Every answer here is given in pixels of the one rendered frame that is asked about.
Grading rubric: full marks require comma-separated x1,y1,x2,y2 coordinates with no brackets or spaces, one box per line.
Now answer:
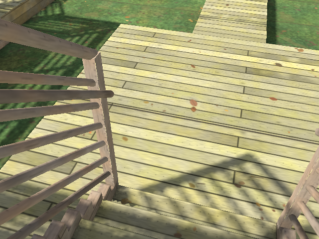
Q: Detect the stairs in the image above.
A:
72,185,277,239

